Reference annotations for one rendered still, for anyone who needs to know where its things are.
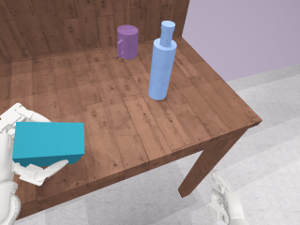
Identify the left robot forearm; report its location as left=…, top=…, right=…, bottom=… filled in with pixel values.
left=0, top=181, right=21, bottom=225

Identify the table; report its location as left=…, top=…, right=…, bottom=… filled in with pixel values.
left=0, top=0, right=262, bottom=220

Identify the sponge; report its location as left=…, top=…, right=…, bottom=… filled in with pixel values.
left=12, top=122, right=85, bottom=168

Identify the robot right hand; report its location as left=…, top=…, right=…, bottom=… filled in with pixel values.
left=208, top=173, right=246, bottom=225

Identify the robot left hand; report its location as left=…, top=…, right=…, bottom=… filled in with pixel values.
left=0, top=103, right=68, bottom=187

